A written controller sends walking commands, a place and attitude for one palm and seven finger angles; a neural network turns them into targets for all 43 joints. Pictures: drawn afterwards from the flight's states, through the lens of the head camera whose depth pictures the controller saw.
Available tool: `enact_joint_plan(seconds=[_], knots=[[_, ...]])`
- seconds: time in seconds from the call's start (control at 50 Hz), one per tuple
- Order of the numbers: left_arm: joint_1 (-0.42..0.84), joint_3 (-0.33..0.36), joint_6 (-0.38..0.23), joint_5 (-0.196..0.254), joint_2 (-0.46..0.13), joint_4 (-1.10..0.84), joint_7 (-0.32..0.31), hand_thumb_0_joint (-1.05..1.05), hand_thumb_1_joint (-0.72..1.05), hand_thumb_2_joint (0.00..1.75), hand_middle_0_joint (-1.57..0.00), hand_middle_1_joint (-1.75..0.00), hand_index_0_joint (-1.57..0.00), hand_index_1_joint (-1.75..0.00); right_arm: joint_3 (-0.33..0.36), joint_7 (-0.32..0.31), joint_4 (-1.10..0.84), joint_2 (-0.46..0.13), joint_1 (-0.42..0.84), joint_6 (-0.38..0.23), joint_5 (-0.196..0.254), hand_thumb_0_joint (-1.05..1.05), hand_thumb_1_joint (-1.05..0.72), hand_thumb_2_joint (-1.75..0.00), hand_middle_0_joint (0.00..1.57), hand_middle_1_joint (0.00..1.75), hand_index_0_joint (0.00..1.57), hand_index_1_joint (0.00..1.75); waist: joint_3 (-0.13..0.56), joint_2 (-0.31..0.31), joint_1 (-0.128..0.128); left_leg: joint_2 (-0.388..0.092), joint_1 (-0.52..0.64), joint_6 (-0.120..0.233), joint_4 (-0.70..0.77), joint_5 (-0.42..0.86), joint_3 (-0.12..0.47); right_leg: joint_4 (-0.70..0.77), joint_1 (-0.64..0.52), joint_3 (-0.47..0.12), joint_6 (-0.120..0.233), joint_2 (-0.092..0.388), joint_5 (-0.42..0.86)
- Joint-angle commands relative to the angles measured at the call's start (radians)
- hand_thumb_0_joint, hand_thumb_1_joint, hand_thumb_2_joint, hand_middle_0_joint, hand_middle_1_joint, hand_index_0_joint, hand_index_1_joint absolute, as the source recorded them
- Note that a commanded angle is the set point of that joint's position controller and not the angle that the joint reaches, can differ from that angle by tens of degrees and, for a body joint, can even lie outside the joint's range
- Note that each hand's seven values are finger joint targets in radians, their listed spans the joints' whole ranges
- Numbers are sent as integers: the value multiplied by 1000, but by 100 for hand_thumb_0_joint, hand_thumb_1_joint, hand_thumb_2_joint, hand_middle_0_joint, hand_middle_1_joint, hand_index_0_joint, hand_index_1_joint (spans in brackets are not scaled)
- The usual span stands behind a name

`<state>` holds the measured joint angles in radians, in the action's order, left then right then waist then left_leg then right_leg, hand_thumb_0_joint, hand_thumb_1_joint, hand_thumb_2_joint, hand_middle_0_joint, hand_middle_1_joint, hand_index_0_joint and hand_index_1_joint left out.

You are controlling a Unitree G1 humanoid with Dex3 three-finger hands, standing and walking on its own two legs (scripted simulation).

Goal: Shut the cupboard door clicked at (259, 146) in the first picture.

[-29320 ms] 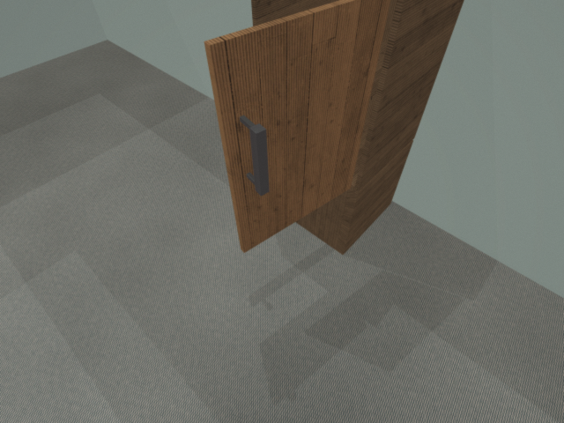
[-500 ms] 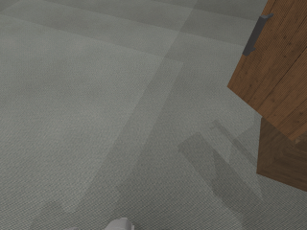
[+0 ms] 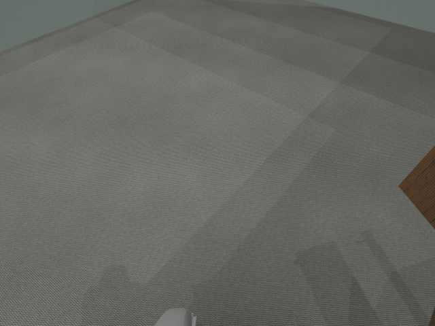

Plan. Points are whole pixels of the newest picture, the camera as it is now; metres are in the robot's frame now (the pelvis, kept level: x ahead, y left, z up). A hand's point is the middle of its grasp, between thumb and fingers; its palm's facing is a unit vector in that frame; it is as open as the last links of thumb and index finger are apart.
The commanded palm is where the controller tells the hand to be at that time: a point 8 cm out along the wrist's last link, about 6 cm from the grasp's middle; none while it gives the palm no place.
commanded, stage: walk to a spot facing it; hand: left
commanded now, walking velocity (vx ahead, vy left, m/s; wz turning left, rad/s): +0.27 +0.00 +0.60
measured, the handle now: out of the picture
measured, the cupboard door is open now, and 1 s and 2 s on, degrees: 55 55 55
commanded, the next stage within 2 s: turn to face it in 0.28 s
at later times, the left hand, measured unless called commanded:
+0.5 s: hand out of the picture +0.15 +0.27 -0.17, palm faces +0.30 -0.92 -0.24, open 7.4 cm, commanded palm none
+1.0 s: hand (122, 249) +0.32 +0.27 -0.18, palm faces +0.06 -0.98 -0.20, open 7.4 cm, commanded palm none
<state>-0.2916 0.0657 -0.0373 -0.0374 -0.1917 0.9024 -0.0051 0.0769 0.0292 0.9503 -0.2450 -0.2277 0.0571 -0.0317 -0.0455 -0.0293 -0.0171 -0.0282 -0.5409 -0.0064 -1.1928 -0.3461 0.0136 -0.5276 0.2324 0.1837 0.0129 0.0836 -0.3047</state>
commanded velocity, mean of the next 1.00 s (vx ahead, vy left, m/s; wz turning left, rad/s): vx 0.08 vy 0.00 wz -0.19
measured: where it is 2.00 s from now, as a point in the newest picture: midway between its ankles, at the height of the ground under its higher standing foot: (206, 310)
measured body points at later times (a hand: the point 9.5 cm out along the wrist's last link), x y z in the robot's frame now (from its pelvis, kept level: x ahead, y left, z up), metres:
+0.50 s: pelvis +0.15 +0.06 +0.00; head +0.20 +0.08 +0.44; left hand +0.13 +0.32 -0.15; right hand +0.31 -0.15 -0.14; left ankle +0.16 +0.15 -0.74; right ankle +0.20 -0.09 -0.67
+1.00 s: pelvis +0.26 +0.07 +0.00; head +0.31 +0.09 +0.44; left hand +0.31 +0.32 -0.16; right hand +0.35 -0.17 -0.14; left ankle +0.27 +0.19 -0.73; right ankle +0.29 -0.05 -0.74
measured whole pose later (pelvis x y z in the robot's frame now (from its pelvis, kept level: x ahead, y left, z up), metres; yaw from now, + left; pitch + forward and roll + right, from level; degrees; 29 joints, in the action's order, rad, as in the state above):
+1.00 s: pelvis +0.26 +0.07 +0.00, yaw -1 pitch +2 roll -1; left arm -0.22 0.09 0.04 -0.03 -0.19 0.94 -0.01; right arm 0.04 -0.03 0.91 -0.19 -0.16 0.03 -0.01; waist -0.07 0.03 0.01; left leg -0.03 -0.35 -0.05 -0.64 -0.34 -0.01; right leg -0.53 0.33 -0.09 0.00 -0.05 -0.23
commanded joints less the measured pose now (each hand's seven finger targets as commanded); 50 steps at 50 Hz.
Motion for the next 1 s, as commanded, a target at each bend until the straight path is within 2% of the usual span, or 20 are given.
enact_joint_plan(seconds=[0.0,0.14,0.18,0.22,0.24,0.26,0.28,0.34,0.38,0.46,0.6,0.62,0.66,0.68,0.72,0.78,0.9,0.94,0.96,0.98], knots=[[-89,28,-37,6,-124,-12,-12,0,90,90,-20,-30,-20,-30,-2,22,-113,1,109,-39,5,0,-90,-90,20,30,20,30,-9,176,36,-53,-161,-17,90,66,-48,297,-177,-99,65,250,246],[-165,29,-37,5,-148,42,-16,0,90,90,-20,-30,-20,-30,-25,37,-162,19,240,-52,6,0,-90,-90,20,30,20,30,-20,181,68,-41,-88,18,433,57,-134,208,-293,22,57,301,538],[-139,37,-36,6,-176,36,-14,0,90,90,-20,-30,-20,-30,-21,32,-157,-1,189,-61,5,0,-90,-90,20,30,20,30,18,190,39,4,41,47,510,10,-177,112,-290,57,54,314,697],[-102,44,-29,16,-201,27,-10,0,90,90,-20,-30,-20,-30,-3,20,-114,-55,8,-68,-3,0,-90,-90,20,30,20,30,111,144,-61,61,371,71,637,107,-204,-155,-154,130,11,276,696],[-101,42,-25,19,-176,5,2,0,90,90,-20,-30,-20,-30,21,6,-84,-147,-122,-71,-6,0,-90,-90,20,30,20,30,203,0,-127,-45,638,119,680,136,-52,-404,60,129,-28,222,433],[-64,29,-19,26,-119,-52,17,0,90,90,-20,-30,-20,-30,52,-5,-70,-285,-224,-75,-12,0,-90,-90,20,30,20,30,257,-263,-154,-364,813,248,756,325,435,-731,408,70,-87,52,-287],[58,24,-11,24,-137,-111,10,0,90,90,-20,-30,-20,-30,54,-19,-48,-316,-266,-68,5,0,-90,-90,20,30,20,30,212,-87,-173,-429,748,293,827,388,510,-805,486,-95,-66,45,-297],[37,36,11,9,-103,-70,6,0,90,90,-20,-30,-20,-30,13,-36,-119,-181,-26,-82,2,0,-90,-90,20,30,20,30,71,-159,-59,-306,349,204,933,-28,346,-760,414,-181,-64,100,-140],[-47,29,25,2,-80,-21,14,0,90,90,-20,-30,-20,-30,-9,-44,-120,-121,34,-95,0,0,-90,-90,20,30,20,30,79,-109,4,-244,302,177,928,99,208,-686,345,-167,-67,81,-55],[-55,-4,41,9,-31,16,3,0,90,90,-20,-30,-20,-30,-26,-58,-62,-70,2,-100,4,0,-90,-90,20,30,20,30,98,-52,27,-227,328,186,912,324,85,-435,249,-159,-64,41,1],[-38,7,53,9,-64,19,11,0,90,90,-20,-30,-20,-30,-12,-56,-21,-88,37,-62,6,0,-90,-90,20,30,20,30,-4,-67,62,-215,235,112,773,204,-63,-77,4,-103,-44,-55,148],[-57,15,50,8,-89,19,11,0,90,90,-20,-30,-20,-30,-11,-54,-24,-80,34,-57,10,0,-90,-90,20,30,20,30,-7,-28,69,-183,222,81,706,136,-92,-17,-26,-147,-33,-39,200],[-71,33,32,0,-209,9,3,0,90,90,-20,-30,-20,-30,-15,-43,-46,-15,-6,-50,19,0,-90,-90,20,30,20,30,-16,249,60,14,66,-12,377,-206,-202,171,-81,-537,113,222,467],[-104,40,25,11,-227,14,-6,0,90,90,-20,-30,-20,-30,-19,-53,-57,-15,-3,-38,19,0,-90,-90,20,30,20,30,95,314,74,17,53,-23,210,-333,-97,233,-139,-648,209,289,506],[-42,46,29,14,-190,4,-25,0,90,90,-20,-30,-20,-30,-14,-62,-60,-58,32,-48,24,0,-90,-90,20,30,20,30,146,274,61,-5,-42,-31,61,-223,3,177,-244,-614,239,242,646],[15,46,36,14,-159,-17,-30,0,90,90,-20,-30,-20,-30,-24,-58,-55,-18,37,-42,22,0,-90,-90,20,30,20,30,180,113,36,-24,13,-47,126,-134,-7,137,-200,-464,198,168,655],[62,63,54,8,-189,-36,-14,0,90,90,-20,-30,-20,-30,-18,-61,-89,-5,26,-38,25,0,-90,-90,20,30,20,30,122,169,27,16,157,-49,456,-65,-38,135,-57,-496,164,108,490],[102,63,63,14,-188,-54,-9,0,90,90,-20,-30,-20,-30,-17,-66,-82,-22,-32,-46,26,0,-90,-90,20,30,20,30,120,160,-8,22,292,-44,626,54,-37,101,36,-499,119,77,385],[127,60,67,18,-166,-61,-7,0,90,90,-20,-30,-20,-30,-13,-67,-73,-39,-75,-54,26,0,-90,-90,20,30,20,30,126,131,-31,-9,412,-38,755,121,-20,55,129,-468,75,35,279],[110,48,72,28,-112,-87,-1,0,90,90,-20,-30,-20,-30,-3,-71,-78,-123,-91,-68,12,0,-90,-90,20,30,20,30,132,-106,-29,-193,503,22,876,154,169,-79,269,-373,22,-89,52]])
